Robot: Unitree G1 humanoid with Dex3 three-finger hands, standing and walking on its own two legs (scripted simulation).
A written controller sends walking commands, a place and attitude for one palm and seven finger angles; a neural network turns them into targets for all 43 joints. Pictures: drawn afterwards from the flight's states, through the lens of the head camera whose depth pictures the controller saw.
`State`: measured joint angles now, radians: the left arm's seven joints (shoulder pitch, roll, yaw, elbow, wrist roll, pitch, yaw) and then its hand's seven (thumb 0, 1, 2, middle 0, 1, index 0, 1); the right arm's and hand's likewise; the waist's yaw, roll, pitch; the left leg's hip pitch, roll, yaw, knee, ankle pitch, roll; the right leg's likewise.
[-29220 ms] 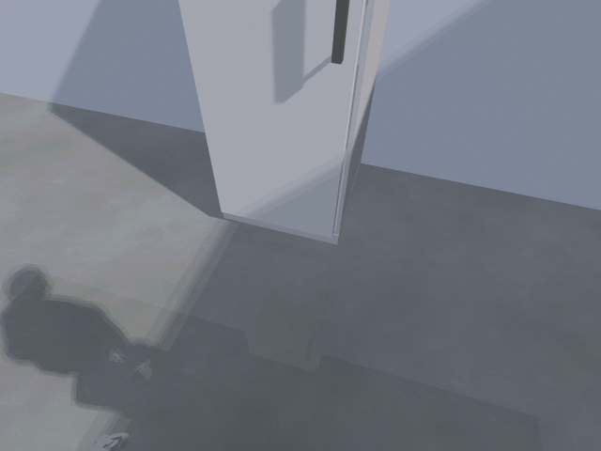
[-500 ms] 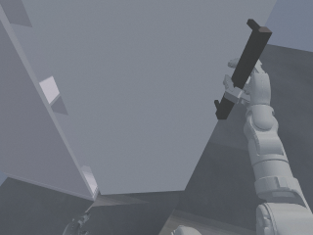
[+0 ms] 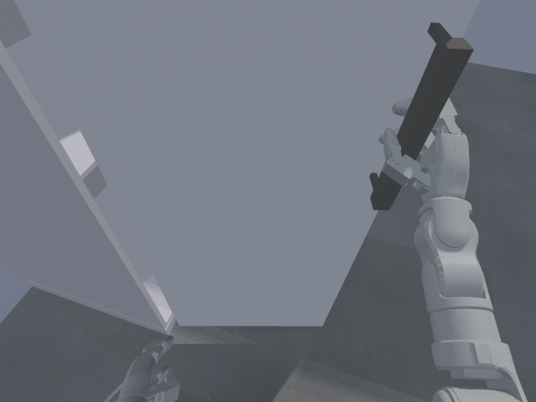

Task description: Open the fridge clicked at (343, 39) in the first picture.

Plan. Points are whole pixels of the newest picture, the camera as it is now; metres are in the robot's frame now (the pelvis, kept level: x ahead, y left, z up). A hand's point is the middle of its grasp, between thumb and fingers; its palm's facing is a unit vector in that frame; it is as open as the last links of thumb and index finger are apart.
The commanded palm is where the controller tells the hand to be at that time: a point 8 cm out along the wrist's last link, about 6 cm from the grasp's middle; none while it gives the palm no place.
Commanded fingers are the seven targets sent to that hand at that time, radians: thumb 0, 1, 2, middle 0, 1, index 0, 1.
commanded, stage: stop walking and hold the door back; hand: right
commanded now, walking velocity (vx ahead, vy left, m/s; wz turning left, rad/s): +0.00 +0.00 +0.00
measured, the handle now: (403, 130) +0.43 -0.14 +0.20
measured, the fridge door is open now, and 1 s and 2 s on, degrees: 72 71 70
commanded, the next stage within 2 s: loosen the grip on the handle in 0.04 s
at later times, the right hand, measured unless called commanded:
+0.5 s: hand (394, 168) +0.38 -0.12 +0.19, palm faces +0.13 +0.99 -0.11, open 12.2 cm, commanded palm +0.35 -0.17 +0.19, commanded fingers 0.00 0.55 -0.20 0.33 1.25 0.33 1.25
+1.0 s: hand (401, 164) +0.40 -0.14 +0.18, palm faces +0.09 +0.99 -0.09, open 14.6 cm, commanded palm +0.36 -0.20 +0.18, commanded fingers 0.00 0.55 -0.20 0.25 1.15 0.25 1.15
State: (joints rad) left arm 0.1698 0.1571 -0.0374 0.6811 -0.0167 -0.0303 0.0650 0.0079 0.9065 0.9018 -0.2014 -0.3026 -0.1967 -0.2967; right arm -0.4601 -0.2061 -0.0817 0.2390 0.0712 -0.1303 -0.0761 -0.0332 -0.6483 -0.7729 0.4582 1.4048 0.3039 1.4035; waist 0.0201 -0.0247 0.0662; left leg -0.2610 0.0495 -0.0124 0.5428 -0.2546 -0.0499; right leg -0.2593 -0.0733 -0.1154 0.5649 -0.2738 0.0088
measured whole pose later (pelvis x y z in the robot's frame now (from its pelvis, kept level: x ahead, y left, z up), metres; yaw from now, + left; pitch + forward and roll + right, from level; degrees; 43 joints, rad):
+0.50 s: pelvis -0.02 +0.04 +0.00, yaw -1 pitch -1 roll -1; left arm 0.30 0.26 0.00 0.70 -0.03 -0.15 0.02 0.01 0.91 0.90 -0.20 -0.30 -0.20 -0.30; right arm -0.55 -0.26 -0.15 0.57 0.07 -0.34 -0.01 -0.01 0.22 -0.37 0.43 1.37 0.30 1.33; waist 0.03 0.01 0.00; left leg -0.34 0.03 0.03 0.61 -0.26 0.01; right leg -0.32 -0.08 -0.05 0.57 -0.24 0.03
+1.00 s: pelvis +0.01 +0.03 +0.00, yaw +1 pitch +3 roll +0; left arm 0.23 0.24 -0.01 0.66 -0.02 -0.15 0.05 0.01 0.91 0.90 -0.20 -0.30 -0.20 -0.30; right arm -0.42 -0.27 -0.20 0.40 0.13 -0.32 0.05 -0.01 0.55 -0.20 0.35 1.21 0.26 1.16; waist 0.00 -0.01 -0.04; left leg -0.37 0.00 -0.02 0.60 -0.29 -0.01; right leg -0.35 -0.04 0.00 0.59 -0.30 0.04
